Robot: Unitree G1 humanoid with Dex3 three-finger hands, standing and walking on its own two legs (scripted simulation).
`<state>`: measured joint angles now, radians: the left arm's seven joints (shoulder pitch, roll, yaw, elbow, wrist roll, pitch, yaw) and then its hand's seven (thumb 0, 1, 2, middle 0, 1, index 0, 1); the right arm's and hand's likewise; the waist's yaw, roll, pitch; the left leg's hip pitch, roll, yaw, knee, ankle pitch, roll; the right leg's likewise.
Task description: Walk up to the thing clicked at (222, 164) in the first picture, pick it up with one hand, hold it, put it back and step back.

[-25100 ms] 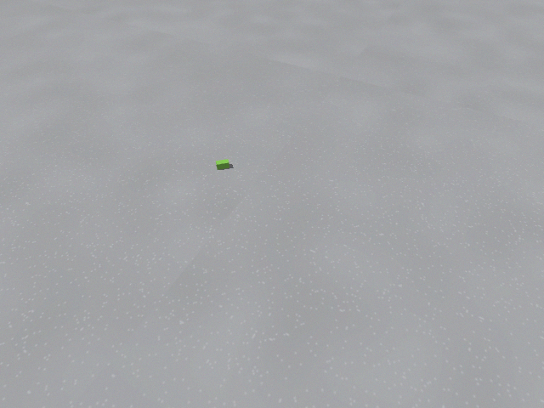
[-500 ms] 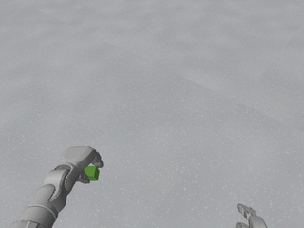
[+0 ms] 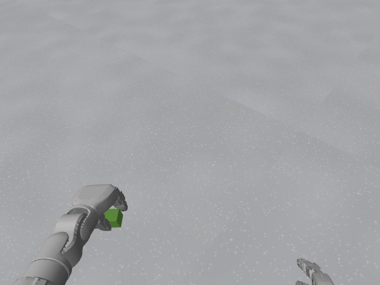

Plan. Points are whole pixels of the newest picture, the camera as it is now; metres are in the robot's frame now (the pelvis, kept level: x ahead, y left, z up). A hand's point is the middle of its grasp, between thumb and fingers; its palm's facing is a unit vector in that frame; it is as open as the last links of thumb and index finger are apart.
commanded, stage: crouch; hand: left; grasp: from above
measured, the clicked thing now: (106, 218) +0.30 +0.23 -0.08
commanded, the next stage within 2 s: lower in 1.82 s
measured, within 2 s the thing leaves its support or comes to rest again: neither
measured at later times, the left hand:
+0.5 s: hand (114, 234) +0.31 +0.25 -0.20, palm faces -0.43 +0.05 -0.90, open 6.2 cm
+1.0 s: hand (129, 250) +0.34 +0.27 -0.44, palm faces -0.48 +0.01 -0.88, open 6.2 cm
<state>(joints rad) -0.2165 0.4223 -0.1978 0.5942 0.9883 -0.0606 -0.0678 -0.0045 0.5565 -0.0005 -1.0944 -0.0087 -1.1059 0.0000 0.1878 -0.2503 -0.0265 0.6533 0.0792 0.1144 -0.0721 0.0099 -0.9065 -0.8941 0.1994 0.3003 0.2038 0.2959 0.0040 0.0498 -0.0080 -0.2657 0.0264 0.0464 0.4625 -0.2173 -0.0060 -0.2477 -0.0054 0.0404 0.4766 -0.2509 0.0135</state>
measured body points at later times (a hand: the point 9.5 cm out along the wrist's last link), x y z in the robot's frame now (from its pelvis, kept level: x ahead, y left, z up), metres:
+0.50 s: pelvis -0.04 +0.01 -0.10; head +0.06 +0.02 +0.34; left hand +0.33 +0.24 -0.15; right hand +0.07 -0.28 -0.21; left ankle +0.01 +0.12 -0.74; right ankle +0.00 -0.13 -0.74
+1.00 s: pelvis -0.09 +0.01 -0.29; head +0.12 +0.05 +0.11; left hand +0.36 +0.26 -0.39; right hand -0.04 -0.26 -0.41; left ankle +0.01 +0.13 -0.74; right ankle +0.00 -0.13 -0.74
